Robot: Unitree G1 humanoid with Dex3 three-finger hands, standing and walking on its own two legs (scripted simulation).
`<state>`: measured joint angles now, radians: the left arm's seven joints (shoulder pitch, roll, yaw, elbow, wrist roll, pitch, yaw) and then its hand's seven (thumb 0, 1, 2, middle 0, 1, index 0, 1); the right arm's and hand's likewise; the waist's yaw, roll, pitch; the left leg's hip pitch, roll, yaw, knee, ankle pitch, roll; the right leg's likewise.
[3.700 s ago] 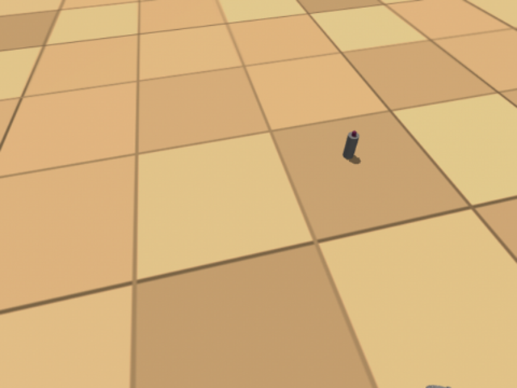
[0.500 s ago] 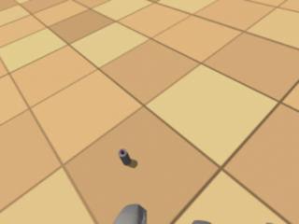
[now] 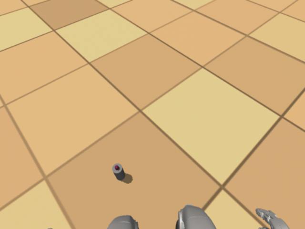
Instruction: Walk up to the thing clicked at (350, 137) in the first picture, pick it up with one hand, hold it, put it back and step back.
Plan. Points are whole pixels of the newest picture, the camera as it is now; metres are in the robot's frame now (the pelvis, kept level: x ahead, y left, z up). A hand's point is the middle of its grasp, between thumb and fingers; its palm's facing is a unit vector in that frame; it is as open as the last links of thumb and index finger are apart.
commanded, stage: walk up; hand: left
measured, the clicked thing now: (118, 171) +0.46 +0.23 -0.67
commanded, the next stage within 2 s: none
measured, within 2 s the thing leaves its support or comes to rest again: neither
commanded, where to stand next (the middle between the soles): +0.11 +0.00 m, yaw -2 degrees
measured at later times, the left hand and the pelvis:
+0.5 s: hand (73, 224) +0.13 +0.24 -0.14, palm faces -0.04 -0.93 -0.36, open 7.4 cm; pelvis +0.02 -0.01 +0.01, yaw -1 degrees
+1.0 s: hand out of the picture +0.10 +0.24 -0.13, palm faces -0.01 -0.94 -0.33, open 7.4 cm; pelvis +0.02 -0.01 +0.02, yaw -1 degrees
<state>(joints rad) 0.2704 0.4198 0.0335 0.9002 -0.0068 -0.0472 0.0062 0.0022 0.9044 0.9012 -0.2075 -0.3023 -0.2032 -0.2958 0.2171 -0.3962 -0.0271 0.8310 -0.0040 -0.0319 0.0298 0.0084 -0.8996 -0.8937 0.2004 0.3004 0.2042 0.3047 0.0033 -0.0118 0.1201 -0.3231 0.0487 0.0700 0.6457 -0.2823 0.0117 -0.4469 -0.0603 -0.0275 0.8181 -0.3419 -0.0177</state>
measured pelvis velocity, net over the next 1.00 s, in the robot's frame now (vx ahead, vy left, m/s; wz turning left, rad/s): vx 0.02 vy -0.01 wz -0.02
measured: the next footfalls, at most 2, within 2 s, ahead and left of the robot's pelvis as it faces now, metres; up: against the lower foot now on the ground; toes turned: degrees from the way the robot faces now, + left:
right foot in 0.06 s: +0.12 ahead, -0.14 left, +0.00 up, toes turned -3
left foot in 1.52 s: +0.00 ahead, +0.15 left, +0.00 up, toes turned -1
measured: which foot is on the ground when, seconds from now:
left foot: down 0.00-1.00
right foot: up 0.00-0.04, down 0.06-1.00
